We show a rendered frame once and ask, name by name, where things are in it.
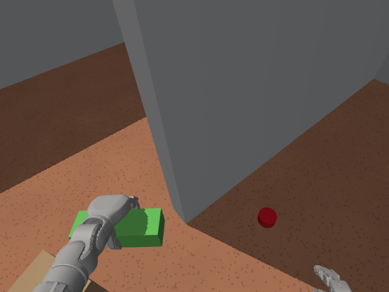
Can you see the left robot arm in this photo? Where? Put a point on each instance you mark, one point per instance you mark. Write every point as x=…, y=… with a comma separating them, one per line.
x=77, y=260

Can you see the left robot hand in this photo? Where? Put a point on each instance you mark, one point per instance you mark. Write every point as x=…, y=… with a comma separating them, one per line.
x=114, y=208

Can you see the right robot hand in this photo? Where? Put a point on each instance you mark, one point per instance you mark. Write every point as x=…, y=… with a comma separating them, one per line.
x=331, y=279

